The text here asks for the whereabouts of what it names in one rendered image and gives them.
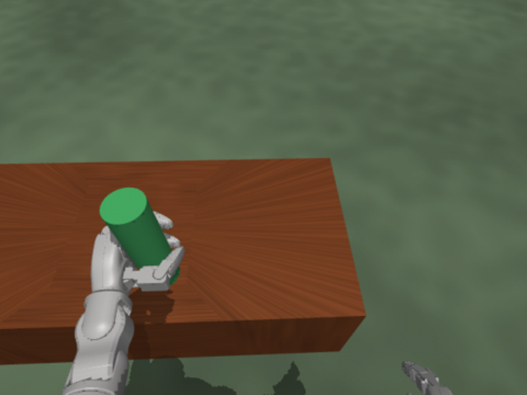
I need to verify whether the can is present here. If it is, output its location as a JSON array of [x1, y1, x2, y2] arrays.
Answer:
[[100, 188, 180, 286]]

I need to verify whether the left robot arm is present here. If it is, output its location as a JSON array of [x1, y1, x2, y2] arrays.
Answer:
[[61, 290, 134, 395]]

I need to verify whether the right robot hand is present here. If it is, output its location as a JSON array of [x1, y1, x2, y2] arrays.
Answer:
[[402, 360, 453, 395]]

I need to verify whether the left robot hand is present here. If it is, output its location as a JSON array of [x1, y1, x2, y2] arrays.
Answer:
[[91, 211, 184, 296]]

